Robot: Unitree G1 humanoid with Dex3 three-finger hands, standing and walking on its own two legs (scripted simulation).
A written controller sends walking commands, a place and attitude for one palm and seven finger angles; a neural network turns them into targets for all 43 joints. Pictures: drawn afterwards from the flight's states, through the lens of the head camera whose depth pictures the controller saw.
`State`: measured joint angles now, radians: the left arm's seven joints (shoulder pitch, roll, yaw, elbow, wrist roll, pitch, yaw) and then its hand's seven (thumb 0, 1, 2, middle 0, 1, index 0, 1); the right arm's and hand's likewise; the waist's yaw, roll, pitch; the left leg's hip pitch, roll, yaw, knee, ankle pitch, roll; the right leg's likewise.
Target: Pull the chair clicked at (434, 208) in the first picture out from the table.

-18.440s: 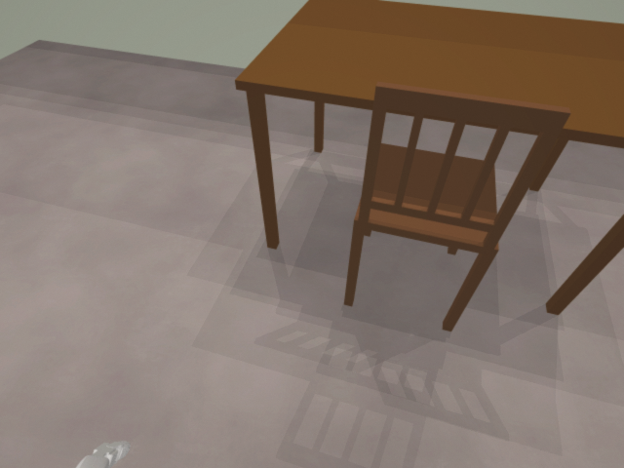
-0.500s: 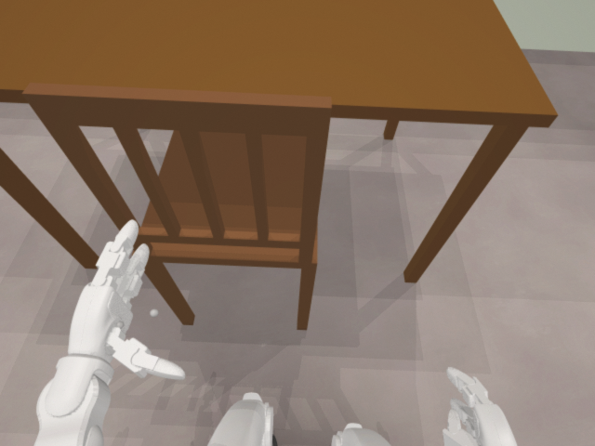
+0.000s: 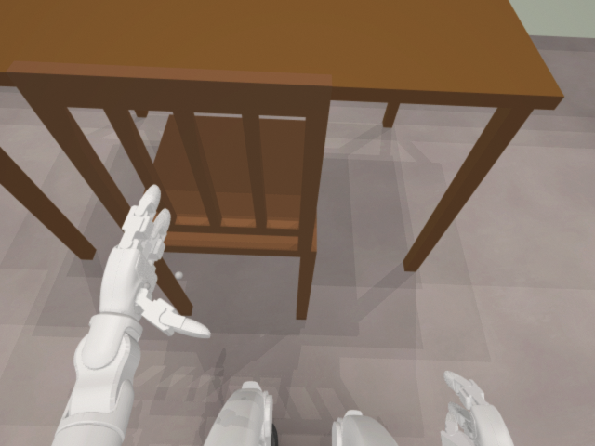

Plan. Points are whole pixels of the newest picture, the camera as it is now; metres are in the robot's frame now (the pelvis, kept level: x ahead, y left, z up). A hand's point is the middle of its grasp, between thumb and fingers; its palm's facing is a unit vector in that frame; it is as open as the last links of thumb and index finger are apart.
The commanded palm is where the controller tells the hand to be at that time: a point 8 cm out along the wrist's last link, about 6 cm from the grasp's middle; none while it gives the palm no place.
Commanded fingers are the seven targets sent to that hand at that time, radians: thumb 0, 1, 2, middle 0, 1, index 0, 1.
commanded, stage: aim the fingers beside a spindle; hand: left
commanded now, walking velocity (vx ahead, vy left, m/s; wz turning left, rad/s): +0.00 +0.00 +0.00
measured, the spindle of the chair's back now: (202, 175) +0.50 +0.18 +0.01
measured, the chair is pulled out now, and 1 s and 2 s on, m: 0.00 0.00 0.00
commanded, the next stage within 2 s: none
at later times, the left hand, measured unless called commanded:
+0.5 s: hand (204, 262) +0.36 +0.15 +0.00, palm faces +0.00 -1.00 -0.03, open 16.9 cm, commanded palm +0.33 +0.20 +0.01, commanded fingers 0.00 -0.50 0.30 -0.06 -0.08 -0.06 -0.08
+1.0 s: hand (195, 250) +0.37 +0.16 +0.02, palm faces +0.05 -1.00 -0.07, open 16.9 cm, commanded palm +0.34 +0.20 +0.01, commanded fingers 0.00 -0.50 0.30 -0.06 -0.08 -0.06 -0.08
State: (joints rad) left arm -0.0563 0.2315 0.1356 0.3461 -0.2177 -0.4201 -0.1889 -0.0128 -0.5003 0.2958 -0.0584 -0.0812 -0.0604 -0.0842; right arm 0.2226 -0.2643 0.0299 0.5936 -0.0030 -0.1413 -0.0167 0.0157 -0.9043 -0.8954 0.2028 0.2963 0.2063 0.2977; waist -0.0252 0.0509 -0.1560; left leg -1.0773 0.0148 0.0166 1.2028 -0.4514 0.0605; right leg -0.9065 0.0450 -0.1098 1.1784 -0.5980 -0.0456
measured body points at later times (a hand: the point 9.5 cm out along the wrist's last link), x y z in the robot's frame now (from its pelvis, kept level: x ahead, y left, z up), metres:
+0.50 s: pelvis +0.00 +0.00 -0.01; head +0.10 +0.01 +0.42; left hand +0.35 +0.20 +0.01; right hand +0.13 -0.25 -0.12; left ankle +0.07 +0.08 -0.64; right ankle -0.01 -0.10 -0.64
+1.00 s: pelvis +0.00 -0.01 -0.01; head +0.10 +0.00 +0.42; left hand +0.36 +0.22 +0.02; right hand +0.15 -0.25 -0.12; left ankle +0.07 +0.08 -0.64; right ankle -0.01 -0.10 -0.64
